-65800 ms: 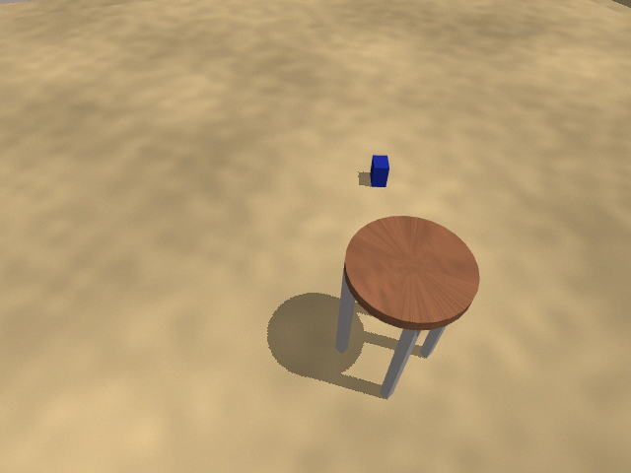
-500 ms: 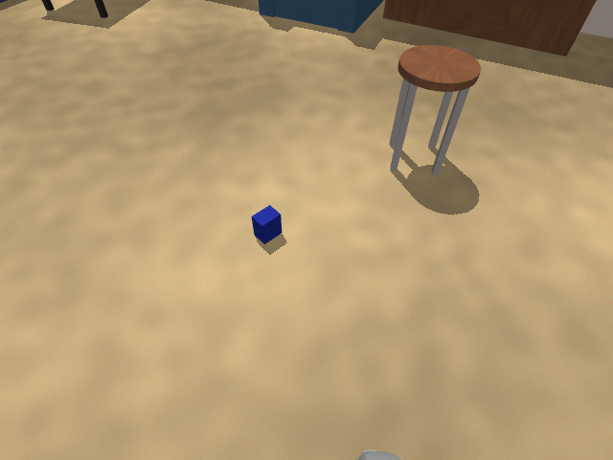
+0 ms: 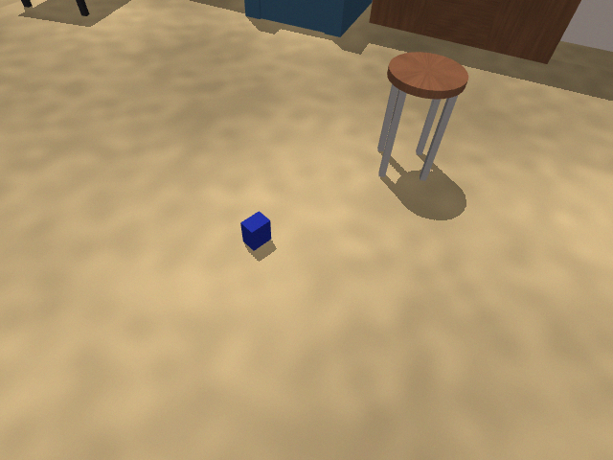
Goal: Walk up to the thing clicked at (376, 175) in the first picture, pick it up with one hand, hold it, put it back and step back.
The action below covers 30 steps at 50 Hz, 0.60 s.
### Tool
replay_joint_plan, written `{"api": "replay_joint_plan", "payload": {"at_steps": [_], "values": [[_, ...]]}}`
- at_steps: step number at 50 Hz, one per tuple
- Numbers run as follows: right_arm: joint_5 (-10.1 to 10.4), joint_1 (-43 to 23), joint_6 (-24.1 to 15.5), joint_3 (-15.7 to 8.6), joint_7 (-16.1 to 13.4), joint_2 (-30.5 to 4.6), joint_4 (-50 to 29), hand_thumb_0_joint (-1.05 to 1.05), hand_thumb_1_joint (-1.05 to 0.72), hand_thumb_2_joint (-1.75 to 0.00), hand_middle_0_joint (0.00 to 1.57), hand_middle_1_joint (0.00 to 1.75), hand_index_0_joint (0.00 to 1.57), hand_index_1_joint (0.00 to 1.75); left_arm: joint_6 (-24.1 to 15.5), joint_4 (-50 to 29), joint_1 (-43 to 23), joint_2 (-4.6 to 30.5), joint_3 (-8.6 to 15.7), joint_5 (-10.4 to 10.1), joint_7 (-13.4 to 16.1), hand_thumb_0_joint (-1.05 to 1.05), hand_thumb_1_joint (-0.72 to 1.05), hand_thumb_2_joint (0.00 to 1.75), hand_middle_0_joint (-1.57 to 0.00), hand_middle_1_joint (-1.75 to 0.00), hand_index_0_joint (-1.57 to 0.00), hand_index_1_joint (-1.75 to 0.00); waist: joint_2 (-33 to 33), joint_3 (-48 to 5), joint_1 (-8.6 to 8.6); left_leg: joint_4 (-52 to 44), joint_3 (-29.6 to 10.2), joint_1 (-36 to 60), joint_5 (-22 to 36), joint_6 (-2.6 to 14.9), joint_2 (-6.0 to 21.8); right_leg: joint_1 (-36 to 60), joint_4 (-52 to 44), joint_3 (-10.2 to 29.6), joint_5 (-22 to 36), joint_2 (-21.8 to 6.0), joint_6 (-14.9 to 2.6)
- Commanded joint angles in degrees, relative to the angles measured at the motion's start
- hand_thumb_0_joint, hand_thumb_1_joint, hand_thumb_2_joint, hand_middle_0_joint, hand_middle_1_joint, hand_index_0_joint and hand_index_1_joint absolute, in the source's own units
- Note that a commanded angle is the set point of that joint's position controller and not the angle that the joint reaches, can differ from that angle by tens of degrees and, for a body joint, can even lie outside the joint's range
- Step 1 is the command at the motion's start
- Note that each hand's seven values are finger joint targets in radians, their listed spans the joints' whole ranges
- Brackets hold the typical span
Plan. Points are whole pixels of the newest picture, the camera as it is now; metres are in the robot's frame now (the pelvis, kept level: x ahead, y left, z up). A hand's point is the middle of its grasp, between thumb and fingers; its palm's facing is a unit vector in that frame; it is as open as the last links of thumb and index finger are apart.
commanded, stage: step back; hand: left
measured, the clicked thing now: (256, 231) +1.05 +0.19 -0.71
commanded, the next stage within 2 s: stand in 0.30 s
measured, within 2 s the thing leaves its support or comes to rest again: neither
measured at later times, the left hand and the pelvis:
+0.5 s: hand out of the picture +0.14 +0.24 -0.13, palm faces -0.03 -0.94 -0.34, open 7.4 cm; pelvis +0.02 +0.00 +0.02, yaw +0 degrees
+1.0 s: hand out of the picture +0.07 +0.24 -0.14, palm faces -0.02 -0.94 -0.35, open 7.4 cm; pelvis +0.00 -0.01 +0.02, yaw +0 degrees
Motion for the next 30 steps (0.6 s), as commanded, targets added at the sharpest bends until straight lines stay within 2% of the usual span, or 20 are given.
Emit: {"api": "replay_joint_plan", "payload": {"at_steps": [1,2,3,5,8,11,13,14,15,17,20,22,24,26,30], "values": [[1.6,-4.6,-1.1,-2.1,-1.0,-12.4,-4.2,0.0,-0.9,-0.9,0.2,0.3,0.2,0.3,-2.9,-2.3,-0.6,11.0,2.8,-0.3,1.4,0.0,0.9,0.9,-0.2,-0.3,-0.2,-0.3,8.0,-7.1,0.79,-2.8,-6.6,2.8,33.7,1.7,7.9,9.0,-9.1,3.8,25.8,-2.9,-1.11],[1.9,-3.5,-0.9,-2.1,-1.2,-11.9,-4.2,0.0,-0.9,-0.9,0.2,0.3,0.2,0.3,-3.0,-2.6,-1.8,12.5,2.9,-0.4,1.4,0.0,0.9,0.9,-0.2,-0.3,-0.2,-0.3,5.9,-8.0,-0.27,-3.2,-5.5,0.5,27.1,0.65,5.9,10.9,-7.3,5.8,28.8,-4.8,-2.16],[1.7,-2.4,-0.8,-2.0,-1.4,-11.7,-3.7,0.0,-0.9,-0.9,0.2,0.3,0.2,0.3,-2.8,-3.2,-3.9,13.3,3.0,-0.4,1.3,0.0,0.9,0.9,-0.2,-0.3,-0.2,-0.3,3.8,-7.9,-1.0,-4.4,-5.0,0.8,22.7,0.14,5.4,10.6,-5.7,6.7,29.2,-6.3,-3.12],[1.5,-4.3,-0.7,-2.5,-1.6,-12.5,-3.0,0.0,-0.9,-0.9,0.2,0.3,0.2,0.3,-2.5,-3.2,-4.4,12.5,2.4,-0.5,1.5,0.0,0.9,0.9,-0.2,-0.3,-0.2,-0.3,2.9,-8.2,-0.52,-4.3,-4.8,3.4,22.4,0.92,5.9,8.9,-5.7,5.9,29.6,-6.3,-3.35],[1.5,-6.1,-0.5,-2.1,-1.3,-12.0,-2.3,0.0,-0.9,-0.9,0.2,0.3,0.2,0.3,-2.1,-2.6,-6.2,11.8,1.8,-0.4,1.6,0.0,0.9,0.9,-0.2,-0.3,-0.2,-0.3,1.1,-6.4,-0.55,-6.3,-5.6,3.2,20.0,1.85,6.7,7.2,-7.1,5.5,26.5,-5.5,-2.41],[1.3,-6.6,-0.5,-2.1,-1.3,-12.2,-1.2,0.0,-0.9,-0.9,0.2,0.3,0.2,0.3,-2.0,-2.3,-7.8,11.6,1.7,-0.3,1.6,0.0,0.9,0.9,-0.2,-0.3,-0.2,-0.3,1.0,-6.7,-0.82,-7.5,-5.2,3.5,21.1,1.58,6.7,8.5,-7.3,5.1,27.0,-5.4,-2.17],[1.5,-8.1,-0.5,-1.9,-1.2,-12.0,-1.0,0.0,-0.9,-0.9,0.2,0.3,0.2,0.3,-2.0,-1.8,-7.6,11.7,1.6,-0.3,1.7,0.0,0.9,0.9,-0.2,-0.3,-0.2,-0.3,1.3,-6.3,-0.34,-8.3,-5.0,4.5,21.5,1.71,6.9,8.3,-8.1,4.8,27.5,-5.1,-1.71],[1.4,-7.7,-0.5,-2.0,-1.2,-11.9,-0.6,0.0,-0.9,-0.9,0.2,0.3,0.2,0.3,-2.0,-1.8,-8.3,11.6,1.7,-0.1,1.7,0.0,0.9,0.9,-0.2,-0.3,-0.2,-0.3,0.7,-7.1,-0.71,-8.3,-4.6,5.2,22.9,1.61,7.0,9.0,-8.0,4.7,28.3,-5.2,-1.84],[2.3,-7.5,-0.6,-1.2,-1.1,-12.2,0.0,0.0,-0.9,-0.9,0.2,0.3,0.2,0.3,-1.7,-0.4,-8.8,9.7,0.7,-0.9,1.5,0.0,0.9,0.9,-0.2,-0.3,-0.2,-0.3,1.4,-7.5,-1.23,-10.7,-6.7,7.0,27.0,1.55,7.9,9.5,-9.9,4.6,31.4,-5.9,-1.17],[2.4,-8.5,-0.8,-1.2,-1.1,-12.4,0.6,0.0,-0.9,-0.9,0.2,0.3,0.2,0.3,-1.5,0.0,-8.9,9.6,0.5,-1.0,1.6,0.0,0.9,0.9,-0.2,-0.3,-0.2,-0.3,1.7,-7.7,-1.05,-11.2,-6.5,10.2,30.9,1.23,8.2,9.7,-11.2,4.2,33.0,-5.6,-0.52],[2.3,-9.0,-0.7,-0.8,-1.1,-12.1,1.4,0.0,-0.9,-0.9,0.2,0.3,0.2,0.3,-1.5,0.8,-10.0,10.1,0.5,-0.8,1.6,0.0,0.9,0.9,-0.2,-0.3,-0.2,-0.3,2.0,-7.6,-1.23,-13.4,-5.9,10.5,29.6,0.66,8.0,11.5,-13.4,3.7,31.3,-5.8,-0.2],[2.4,-9.7,-0.6,-0.7,-1.1,-11.7,1.6,0.0,-0.9,-0.9,0.2,0.3,0.2,0.3,-1.6,1.4,-10.3,10.3,0.5,-0.7,1.6,0.0,0.9,0.9,-0.2,-0.3,-0.2,-0.3,1.5,-8.1,-1.25,-14.2,-5.6,11.6,29.1,0.48,8.1,12.4,-14.4,3.8,32.4,-6.3,-0.25],[2.3,-9.9,-0.6,-0.5,-1.0,-11.9,2.1,0.0,-0.9,-0.9,0.2,0.3,0.2,0.3,-1.6,1.8,-10.4,9.9,0.3,-0.7,1.4,0.0,0.9,0.9,-0.2,-0.3,-0.2,-0.3,2.7,-7.6,-1.27,-15.1,-5.3,11.4,27.3,0.18,7.9,12.6,-15.9,3.8,30.5,-6.2,0.05],[2.2,-9.9,-0.5,-0.2,-0.9,-11.3,2.4,0.0,-0.9,-0.9,0.2,0.3,0.2,0.3,-1.6,2.2,-11.3,10.5,0.5,-0.6,1.4,0.0,0.9,0.9,-0.2,-0.3,-0.2,-0.3,2.2,-6.0,-1.63,-16.6,-5.2,9.8,22.5,-0.02,7.6,12.3,-17.2,4.1,26.8,-6.3,0.21],[2.1,-11.0,-0.4,-0.3,-0.7,-11.5,3.1,0.0,-0.9,-0.9,0.2,0.3,0.2,0.3,-1.7,3.1,-11.2,10.2,0.3,-0.4,1.2,0.0,0.9,0.9,-0.2,-0.3,-0.2,-0.3,2.2,-4.4,-1.26,-18.5,-5.7,8.9,15.4,-0.25,7.5,10.7,-19.5,4.3,20.8,-6.1,0.21]]}}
